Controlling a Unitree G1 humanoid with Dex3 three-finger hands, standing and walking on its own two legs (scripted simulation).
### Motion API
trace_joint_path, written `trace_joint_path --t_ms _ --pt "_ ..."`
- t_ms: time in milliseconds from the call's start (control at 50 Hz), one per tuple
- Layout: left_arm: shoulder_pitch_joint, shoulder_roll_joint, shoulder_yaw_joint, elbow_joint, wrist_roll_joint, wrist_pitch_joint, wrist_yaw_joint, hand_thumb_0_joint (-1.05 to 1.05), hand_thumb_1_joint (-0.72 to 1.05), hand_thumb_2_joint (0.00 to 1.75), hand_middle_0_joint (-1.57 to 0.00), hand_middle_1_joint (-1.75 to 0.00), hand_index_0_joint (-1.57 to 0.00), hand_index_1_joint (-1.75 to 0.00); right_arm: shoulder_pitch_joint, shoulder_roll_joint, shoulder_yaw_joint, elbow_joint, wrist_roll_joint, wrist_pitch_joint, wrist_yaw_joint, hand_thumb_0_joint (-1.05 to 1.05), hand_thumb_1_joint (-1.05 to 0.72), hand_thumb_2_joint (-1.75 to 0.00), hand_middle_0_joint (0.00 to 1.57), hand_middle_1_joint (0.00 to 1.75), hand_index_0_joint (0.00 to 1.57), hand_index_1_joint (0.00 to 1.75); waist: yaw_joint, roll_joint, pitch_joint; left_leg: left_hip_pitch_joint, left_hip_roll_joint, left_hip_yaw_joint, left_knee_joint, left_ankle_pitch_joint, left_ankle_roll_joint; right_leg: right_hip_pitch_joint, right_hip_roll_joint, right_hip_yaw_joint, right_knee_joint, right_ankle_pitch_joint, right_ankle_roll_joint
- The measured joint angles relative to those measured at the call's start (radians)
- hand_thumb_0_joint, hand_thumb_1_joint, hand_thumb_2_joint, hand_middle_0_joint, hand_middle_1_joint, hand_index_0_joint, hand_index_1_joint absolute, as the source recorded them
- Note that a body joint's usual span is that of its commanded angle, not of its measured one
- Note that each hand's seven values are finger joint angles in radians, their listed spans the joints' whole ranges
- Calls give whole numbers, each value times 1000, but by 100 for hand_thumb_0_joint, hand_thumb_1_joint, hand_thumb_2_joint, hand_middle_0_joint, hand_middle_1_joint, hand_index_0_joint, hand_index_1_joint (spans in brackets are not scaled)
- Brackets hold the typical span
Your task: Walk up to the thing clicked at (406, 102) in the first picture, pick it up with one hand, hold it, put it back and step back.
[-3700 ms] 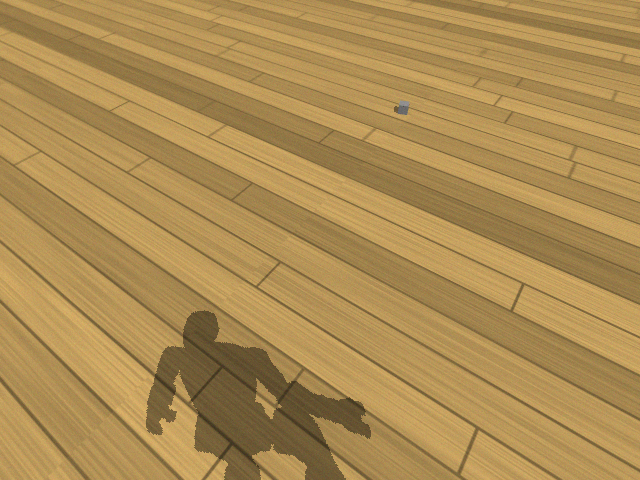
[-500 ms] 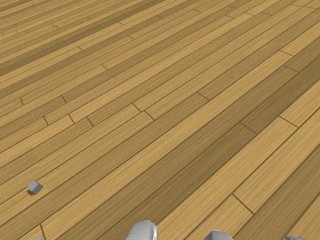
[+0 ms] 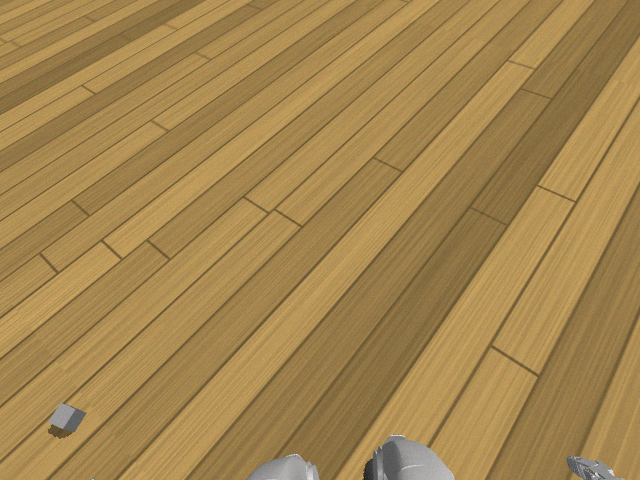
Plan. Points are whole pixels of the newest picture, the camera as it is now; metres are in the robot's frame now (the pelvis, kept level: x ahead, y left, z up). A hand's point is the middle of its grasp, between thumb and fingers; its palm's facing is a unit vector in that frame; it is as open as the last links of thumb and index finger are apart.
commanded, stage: walk up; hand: left
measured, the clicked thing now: (67, 417) +0.37 +0.80 -0.70
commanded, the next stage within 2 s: none
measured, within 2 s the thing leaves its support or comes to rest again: neither
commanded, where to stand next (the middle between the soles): -0.06 +0.67 m, yaw -18 degrees
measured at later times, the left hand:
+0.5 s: hand out of the picture +0.04 +0.58 -0.12, palm faces -0.09 -0.79 -0.61, open 7.4 cm
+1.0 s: hand out of the picture +0.01 +0.80 -0.12, palm faces -0.16 -0.75 -0.64, open 7.4 cm
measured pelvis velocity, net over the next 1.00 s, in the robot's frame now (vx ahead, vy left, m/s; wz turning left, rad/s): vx -0.11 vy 0.48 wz -0.16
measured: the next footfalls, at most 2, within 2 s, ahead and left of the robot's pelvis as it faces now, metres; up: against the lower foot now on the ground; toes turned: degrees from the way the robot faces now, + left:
left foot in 0.32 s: +0.03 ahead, +0.34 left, +0.00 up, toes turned -1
right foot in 0.64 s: +0.02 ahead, +0.20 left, +0.00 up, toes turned -11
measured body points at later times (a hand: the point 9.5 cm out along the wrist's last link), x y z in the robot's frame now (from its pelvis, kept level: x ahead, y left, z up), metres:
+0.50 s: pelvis -0.05 +0.25 +0.00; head -0.01 +0.23 +0.44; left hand +0.04 +0.62 -0.08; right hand +0.01 -0.09 -0.11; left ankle -0.01 +0.34 -0.70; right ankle +0.01 +0.10 -0.64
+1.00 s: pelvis -0.11 +0.48 -0.03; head -0.07 +0.45 +0.42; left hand +0.02 +0.84 -0.08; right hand -0.04 +0.12 -0.13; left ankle -0.08 +0.65 -0.70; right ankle -0.02 +0.22 -0.69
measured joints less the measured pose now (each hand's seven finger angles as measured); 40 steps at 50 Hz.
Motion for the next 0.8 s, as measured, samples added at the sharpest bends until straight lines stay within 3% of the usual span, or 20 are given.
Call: trace_joint_path --t_ms 40,80,120,180,240,320,340,380,440,500,580,620,640,700,740,800 --pt "-4 -7 -5 -21 10 4 6 0 90 90 -21 -30 -21 -30 -2 -1 -2 6 2 14 -6 1 -90 -90 20 30 20 30 12 32 14 -78 -10 -77 206 -64 -53 -8 -4 -4 40 -16 1" --pt "-13 -12 -9 -29 9 7 12 0 90 90 -21 -30 -21 -30 -5 -3 1 20 3 28 -5 1 -90 -90 20 30 20 30 29 49 13 -144 -2 -131 375 -47 -68 0 -25 3 41 -13 10" --pt "-9 -15 -6 -35 14 6 12 0 89 90 -21 -30 -21 -30 -16 -11 3 29 4 31 7 1 -91 -90 20 30 20 30 44 57 7 -181 25 -176 437 0 -68 5 -50 26 28 1 32" --pt "9 -1 5 -34 28 7 0 0 89 90 -21 -30 -21 -30 -37 -25 0 27 6 27 28 1 -91 -90 20 30 20 30 57 53 -9 -187 76 -224 404 42 -65 -9 -91 75 25 14 56" --pt "24 30 20 -27 42 10 -11 0 89 90 -21 -30 -21 -30 -54 -41 -8 21 8 25 40 1 -91 -90 20 30 20 30 69 39 -28 -146 114 -231 277 12 -59 -46 -129 132 42 18 65" --pt "28 75 36 -24 47 13 -16 1 89 90 -21 -30 -21 -30 -60 -82 -27 19 10 15 43 0 -91 -90 20 30 20 30 85 31 -45 -55 116 -196 70 -39 -40 -110 -178 204 77 24 74" --pt "22 91 40 -18 46 18 -13 1 89 90 -21 -30 -21 -30 -61 -83 -34 22 7 7 39 0 -91 -90 20 30 20 30 86 11 -39 -47 93 -174 62 -42 -71 -127 -197 237 100 11 66" --pt "5 100 53 22 35 38 6 1 89 90 -21 -30 -21 -30 -52 -77 -28 25 2 -9 31 0 -91 -90 20 30 20 30 85 0 -28 -55 76 -142 111 -57 -84 -162 -152 303 224 -156 42" --pt "-15 98 55 86 11 54 24 1 90 90 -21 -30 -21 -30 -43 -33 -8 43 1 -12 13 0 -91 -90 20 30 20 30 46 -8 -25 -44 63 -123 79 -29 -58 -205 -53 274 422 -208 32" --pt "-18 86 45 102 -6 43 12 1 90 90 -20 -30 -20 -30 -24 5 11 47 5 -11 5 0 -91 -90 20 30 20 30 17 -25 -15 -16 40 -96 -4 23 -24 -196 -7 168 461 -175 37" --pt "-6 33 22 80 -16 34 -5 1 90 90 -20 -30 -21 -30 7 13 18 28 -2 -8 1 0 -90 -90 20 30 20 30 2 -16 -10 9 8 -45 -93 76 22 -85 7 42 284 -168 41" --pt "8 6 9 53 -15 21 -6 1 90 90 -21 -30 -21 -30 18 2 18 16 -1 3 0 0 -90 -90 20 30 20 30 6 -1 -13 -3 -5 -19 -93 80 40 14 7 18 81 -76 29" --pt "16 0 6 35 -7 12 -5 1 90 90 -21 -30 -21 -30 21 -2 17 11 3 8 0 0 -90 -90 20 30 20 30 16 4 -12 -24 -8 -10 -62 74 34 48 9 27 6 -42 18" --pt "2 -18 -5 2 10 14 2 1 90 90 -21 -30 -21 -30 7 -2 11 17 4 26 -10 1 -90 -90 20 30 20 30 33 40 25 -114 -22 -99 186 -55 -39 33 3 32 46 -43 21" --pt "-11 -26 -11 -7 9 14 8 1 90 90 -21 -30 -21 -30 0 -4 8 26 5 35 -7 1 -90 -90 20 30 20 30 46 48 30 -169 -16 -155 342 -37 -57 30 -20 45 42 -28 31" --pt "-11 -24 -7 -19 16 13 4 1 89 90 -21 -30 -21 -30 -19 -18 0 26 9 34 7 1 -90 -90 20 30 20 30 56 44 25 -199 15 -225 441 24 -66 11 -66 87 36 -3 57"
